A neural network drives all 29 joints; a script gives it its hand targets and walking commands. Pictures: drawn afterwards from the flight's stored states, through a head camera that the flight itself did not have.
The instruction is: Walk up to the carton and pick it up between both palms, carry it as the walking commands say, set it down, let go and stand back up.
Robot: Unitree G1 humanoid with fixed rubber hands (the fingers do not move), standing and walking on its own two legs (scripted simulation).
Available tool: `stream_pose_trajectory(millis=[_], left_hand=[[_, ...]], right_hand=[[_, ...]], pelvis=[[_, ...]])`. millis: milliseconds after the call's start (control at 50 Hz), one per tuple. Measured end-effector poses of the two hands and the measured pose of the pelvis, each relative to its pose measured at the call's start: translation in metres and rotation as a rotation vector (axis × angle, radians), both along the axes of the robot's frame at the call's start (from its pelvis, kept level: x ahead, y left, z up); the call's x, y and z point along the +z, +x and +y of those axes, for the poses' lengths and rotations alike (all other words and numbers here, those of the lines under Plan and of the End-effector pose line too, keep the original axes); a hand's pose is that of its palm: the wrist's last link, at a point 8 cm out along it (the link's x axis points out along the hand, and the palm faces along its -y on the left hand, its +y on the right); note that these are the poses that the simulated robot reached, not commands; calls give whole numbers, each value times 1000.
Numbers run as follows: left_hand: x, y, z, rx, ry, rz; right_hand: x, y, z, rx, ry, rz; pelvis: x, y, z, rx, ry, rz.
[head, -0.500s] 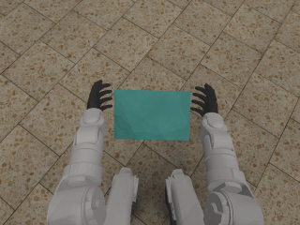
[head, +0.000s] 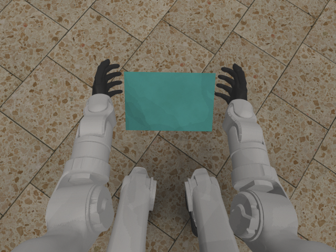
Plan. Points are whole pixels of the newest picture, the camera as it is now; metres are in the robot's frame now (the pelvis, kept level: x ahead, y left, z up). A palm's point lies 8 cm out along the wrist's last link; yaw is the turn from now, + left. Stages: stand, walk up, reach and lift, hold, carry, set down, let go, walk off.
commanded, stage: set down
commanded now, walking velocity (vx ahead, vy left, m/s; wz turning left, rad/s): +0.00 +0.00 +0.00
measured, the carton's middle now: (169, 100) +0.49 +0.01 -0.21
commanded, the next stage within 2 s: none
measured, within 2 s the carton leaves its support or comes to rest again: neither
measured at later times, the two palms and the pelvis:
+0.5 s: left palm (112, 98) +0.49 +0.17 -0.19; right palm (224, 105) +0.48 -0.14 -0.18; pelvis -0.01 +0.01 -0.07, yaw +0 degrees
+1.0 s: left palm (119, 99) +0.51 +0.16 -0.26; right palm (219, 108) +0.49 -0.15 -0.26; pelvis -0.01 +0.01 -0.11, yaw -1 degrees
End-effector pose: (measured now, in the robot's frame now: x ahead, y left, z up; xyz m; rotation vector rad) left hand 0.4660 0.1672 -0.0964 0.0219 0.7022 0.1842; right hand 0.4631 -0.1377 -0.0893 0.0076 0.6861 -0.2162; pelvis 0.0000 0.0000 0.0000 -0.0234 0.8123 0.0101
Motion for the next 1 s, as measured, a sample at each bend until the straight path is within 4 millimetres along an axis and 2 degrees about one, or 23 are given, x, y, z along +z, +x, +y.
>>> stream_pose_trajectory(millis=[580,780,1000], left_hand=[[-104,26,-1,-43,6,10],[-138,33,0,-60,11,31],[-162,42,-5,-85,12,63]], right_hand=[[-104,16,-2,-3,-5,4],[-138,21,-4,6,4,24],[-170,25,-11,16,17,54]], pelvis=[[-75,-16,6,8,-15,-3],[-93,-16,7,2,-20,-23],[-108,-10,6,-10,-4,-62]])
